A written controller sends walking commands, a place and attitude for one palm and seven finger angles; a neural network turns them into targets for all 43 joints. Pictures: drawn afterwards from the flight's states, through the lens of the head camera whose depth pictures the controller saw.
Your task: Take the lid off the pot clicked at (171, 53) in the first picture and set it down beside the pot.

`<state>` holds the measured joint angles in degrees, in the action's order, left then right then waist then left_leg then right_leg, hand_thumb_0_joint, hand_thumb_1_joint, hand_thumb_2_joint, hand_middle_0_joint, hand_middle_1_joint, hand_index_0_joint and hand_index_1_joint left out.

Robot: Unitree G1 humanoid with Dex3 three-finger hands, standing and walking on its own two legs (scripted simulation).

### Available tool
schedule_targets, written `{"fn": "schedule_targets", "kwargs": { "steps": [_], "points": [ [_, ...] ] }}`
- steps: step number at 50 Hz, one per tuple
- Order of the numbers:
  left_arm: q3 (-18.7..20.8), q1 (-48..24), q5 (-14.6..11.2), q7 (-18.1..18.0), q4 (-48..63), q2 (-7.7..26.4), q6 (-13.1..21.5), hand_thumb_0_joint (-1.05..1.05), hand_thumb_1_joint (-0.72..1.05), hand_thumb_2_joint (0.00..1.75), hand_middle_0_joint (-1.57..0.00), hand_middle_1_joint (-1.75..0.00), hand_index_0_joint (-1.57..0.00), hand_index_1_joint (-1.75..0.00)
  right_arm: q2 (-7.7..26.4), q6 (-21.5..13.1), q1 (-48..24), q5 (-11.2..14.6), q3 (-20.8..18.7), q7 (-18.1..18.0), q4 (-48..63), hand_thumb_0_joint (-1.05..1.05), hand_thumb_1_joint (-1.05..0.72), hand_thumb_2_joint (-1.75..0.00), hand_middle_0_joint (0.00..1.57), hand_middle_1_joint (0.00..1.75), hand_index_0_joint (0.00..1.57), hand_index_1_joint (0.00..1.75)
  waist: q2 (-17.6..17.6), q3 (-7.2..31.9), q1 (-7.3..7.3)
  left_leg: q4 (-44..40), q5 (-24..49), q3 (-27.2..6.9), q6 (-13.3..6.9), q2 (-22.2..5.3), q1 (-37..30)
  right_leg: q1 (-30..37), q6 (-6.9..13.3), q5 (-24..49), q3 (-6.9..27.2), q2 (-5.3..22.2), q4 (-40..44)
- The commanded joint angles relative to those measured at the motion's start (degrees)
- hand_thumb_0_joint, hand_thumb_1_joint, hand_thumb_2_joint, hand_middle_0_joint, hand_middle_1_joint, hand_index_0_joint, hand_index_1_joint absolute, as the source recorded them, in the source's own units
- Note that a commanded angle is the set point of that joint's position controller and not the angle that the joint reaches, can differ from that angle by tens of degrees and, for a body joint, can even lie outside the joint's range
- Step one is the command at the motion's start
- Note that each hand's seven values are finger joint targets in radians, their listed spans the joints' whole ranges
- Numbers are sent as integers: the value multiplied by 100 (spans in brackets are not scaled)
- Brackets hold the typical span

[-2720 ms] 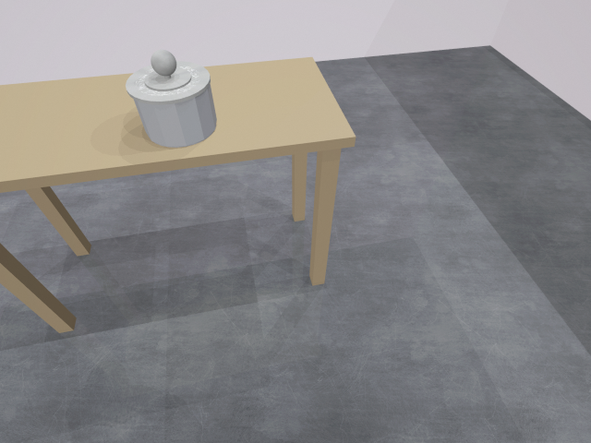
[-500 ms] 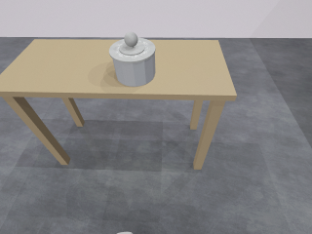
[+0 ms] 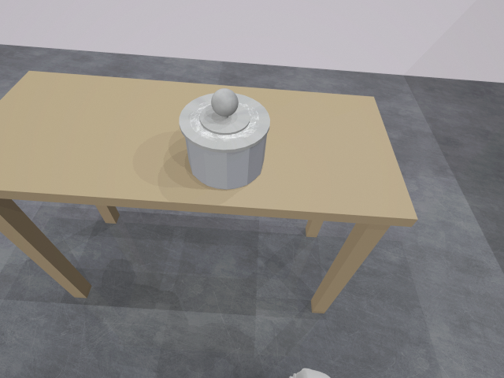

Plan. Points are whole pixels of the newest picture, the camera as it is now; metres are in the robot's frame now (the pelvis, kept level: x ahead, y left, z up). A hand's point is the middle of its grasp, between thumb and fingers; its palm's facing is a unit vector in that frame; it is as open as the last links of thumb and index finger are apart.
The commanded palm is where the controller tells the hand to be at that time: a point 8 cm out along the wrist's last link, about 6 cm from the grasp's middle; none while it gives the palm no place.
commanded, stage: come to a stop and stand still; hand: left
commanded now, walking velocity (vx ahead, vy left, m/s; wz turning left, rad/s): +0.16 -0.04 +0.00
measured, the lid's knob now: (224, 102) +0.58 +0.10 +0.11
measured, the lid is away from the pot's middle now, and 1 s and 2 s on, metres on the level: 0.00 0.00 0.00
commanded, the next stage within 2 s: look again from close up in 1.68 s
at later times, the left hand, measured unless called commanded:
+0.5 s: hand out of the picture +0.13 +0.20 -0.19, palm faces +0.06 -0.98 -0.20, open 7.4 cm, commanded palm none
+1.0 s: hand out of the picture +0.03 +0.20 -0.19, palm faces -0.03 -0.98 -0.21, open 7.4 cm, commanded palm none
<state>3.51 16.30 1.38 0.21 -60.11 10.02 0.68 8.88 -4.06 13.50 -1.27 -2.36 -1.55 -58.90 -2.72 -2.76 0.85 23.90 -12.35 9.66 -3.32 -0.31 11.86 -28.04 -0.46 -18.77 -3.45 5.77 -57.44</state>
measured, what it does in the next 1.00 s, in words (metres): steps on the spot: right foot, then left foot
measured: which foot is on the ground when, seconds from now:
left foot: down 0.00-0.22, up 0.24-0.48, down 0.50-1.00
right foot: up 0.00-0.14, down 0.16-0.50, up 0.52-0.94, down 0.96-1.00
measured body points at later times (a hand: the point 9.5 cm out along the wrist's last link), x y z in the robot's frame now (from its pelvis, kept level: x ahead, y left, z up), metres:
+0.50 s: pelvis +0.05 +0.02 -0.02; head +0.09 +0.04 +0.43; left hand +0.12 +0.26 -0.18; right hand +0.13 -0.23 -0.16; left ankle +0.05 +0.12 -0.75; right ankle +0.11 -0.14 -0.74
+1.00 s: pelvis +0.03 +0.02 -0.01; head +0.06 +0.02 +0.44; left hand +0.04 +0.25 -0.17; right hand +0.04 -0.22 -0.16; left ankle +0.06 +0.12 -0.74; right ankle +0.00 -0.12 -0.74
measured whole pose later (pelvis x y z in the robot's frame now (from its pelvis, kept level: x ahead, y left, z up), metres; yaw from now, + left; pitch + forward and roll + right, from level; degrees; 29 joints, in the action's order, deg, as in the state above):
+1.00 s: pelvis +0.03 +0.02 -0.01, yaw -1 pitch +1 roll -1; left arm 0.2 16.6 1.2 -2.0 -60.6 9.7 -0.2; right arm 10.4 0.8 14.0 -1.1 -1.7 -0.6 -59.6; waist 0.3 -2.9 -1.2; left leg 33.4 -14.7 4.1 -0.9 -1.9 19.3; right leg -12.9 -1.3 -18.7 1.2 0.9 -30.7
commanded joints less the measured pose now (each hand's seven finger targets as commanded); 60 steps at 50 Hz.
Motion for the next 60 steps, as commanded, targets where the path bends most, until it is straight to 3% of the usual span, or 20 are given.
{"fn": "schedule_targets", "kwargs": {
  "steps": [1,6,8,9,11,13,17,22,23,25,26,29,39,44,45,46,48,49,51,60],
  "points": [
    [-73,101,15,18,332,47,8,0,90,90,-20,-30,-20,-30,769,-14,498,-3,-75,4,45,0,-90,-90,20,30,20,30,755,178,-82,-1149,1385,-1029,-777,-1564,-230,217,-39,123,-40,46,1110],
    [-120,392,-12,-103,161,273,106,0,90,90,-20,-30,-20,-30,625,105,406,23,30,-48,-134,0,-90,-90,20,30,20,30,441,436,156,240,2229,-641,-66,-992,-147,1871,-54,1998,-27,-127,3328],
    [-81,425,-37,-186,70,891,151,0,90,90,-20,-30,-20,-30,436,193,731,123,19,-28,-180,0,-90,-90,20,30,20,30,-43,626,-66,402,-18,-531,395,-414,551,2608,501,5263,1021,1037,2895],
    [-55,333,-53,-203,135,1048,106,0,90,90,-20,-30,-20,-30,361,282,759,117,-9,-20,-187,0,-90,-90,20,30,20,30,-12,401,-67,574,-307,-513,433,-256,610,2415,698,5917,983,1230,2829],
    [22,365,-51,-289,113,1153,65,0,90,90,-20,-30,-20,-30,412,454,734,118,-93,-69,-183,0,-90,-90,20,30,20,30,-1270,800,53,1740,-1740,-414,563,-126,805,2779,1111,7013,1247,1539,2981],
    [100,344,-6,-354,164,1126,-8,0,90,90,-20,-30,-20,-30,504,500,391,128,-167,-101,-47,0,-90,-90,20,30,20,30,-1089,855,240,2978,-2368,-787,572,-38,1421,3115,1508,7387,1469,1732,2984],
    [181,-276,36,-381,525,1131,-133,0,90,90,-20,-30,-20,-30,393,635,164,119,-205,-45,153,0,-90,-90,20,30,20,30,-643,759,62,3510,-2015,-1103,578,-50,1312,2231,1398,5460,1064,1557,3242],
    [172,-759,42,-303,807,1105,-220,0,90,90,-20,-30,-20,-30,333,555,690,92,-185,27,162,0,-90,-90,20,30,20,30,-849,747,-314,1004,-394,-559,558,89,-24,1248,733,2677,639,915,3067],
    [147,-720,5,-281,794,980,-250,0,90,90,-20,-30,-20,-30,403,496,790,81,-167,39,137,0,-90,-90,20,30,20,30,-578,700,-364,200,137,-638,527,-13,-425,1014,457,1735,517,622,2769],
    [-1,-457,-83,-249,889,347,-326,0,90,90,-20,-30,-20,-30,1187,385,376,-25,-238,34,424,0,-90,-90,20,30,20,30,1958,272,-250,-1203,-91,-2877,-148,-1785,299,212,-166,-1188,33,-439,1452],
    [3,-602,-24,-263,842,533,-373,0,90,90,-20,-30,-20,-30,1187,380,46,-56,-192,-11,510,0,-90,-90,20,30,20,30,1702,-27,-288,-1538,-672,-3310,-442,-1999,1033,451,-127,-1205,547,-439,808],
    [61,-122,-19,-129,428,637,-321,0,90,90,-20,-30,-20,-30,927,329,-441,-33,-63,-103,510,0,-90,-90,20,30,20,30,1032,-75,37,-1333,-365,-2532,-484,-1573,534,267,-79,-488,768,-433,175],
    [-50,-135,-47,-65,320,474,-309,0,90,90,-20,-30,-20,-30,1004,361,358,3,-122,-163,40,0,-90,-90,20,30,20,30,925,215,-330,-1020,1356,-2088,-634,-1656,-783,464,-78,-803,435,-383,1300],
    [-122,327,-83,-108,60,352,-213,0,90,90,-20,-30,-20,-30,970,363,243,30,-112,-110,-123,0,-90,-90,20,30,20,30,934,460,-153,-799,977,-1958,-438,-1364,-442,1498,39,-182,277,-448,2745],
    [-204,913,66,-322,-166,478,-37,0,90,90,-20,-30,-20,-30,1349,343,-223,91,-160,-60,153,0,-90,-90,20,30,20,30,828,242,179,557,1842,-1307,-82,-1133,-369,1217,79,613,543,-203,3512],
    [-213,573,29,-334,137,665,31,0,90,90,-20,-30,-20,-30,638,364,-75,74,-14,53,341,0,-90,-90,20,30,20,30,38,46,-43,868,-96,-923,185,-572,490,1202,232,-19,1114,53,4087],
    [-280,140,29,-277,333,856,56,0,90,90,-20,-30,-20,-30,493,354,401,33,27,170,332,0,-90,-90,20,30,20,30,661,432,-389,912,-436,-743,295,-204,77,838,517,-415,1080,168,3601],
    [-240,176,4,-242,336,845,72,0,90,90,-20,-30,-20,-30,478,351,616,43,34,160,319,0,-90,-90,20,30,20,30,367,856,-373,854,-205,-832,285,-305,17,1180,490,-226,844,5,3312],
    [-266,131,-28,-264,323,593,22,0,90,90,-20,-30,-20,-30,688,370,525,42,6,102,352,0,-90,-90,20,30,20,30,-161,167,-330,771,-528,-1079,196,-481,426,810,388,-681,760,-150,3314],
    [-271,315,-78,-274,282,571,99,0,90,90,-20,-30,-20,-30,478,285,669,61,103,69,123,0,-90,-90,20,30,20,30,8,-107,-174,533,170,-1014,222,-393,313,959,353,149,812,-121,3345]
  ]
}}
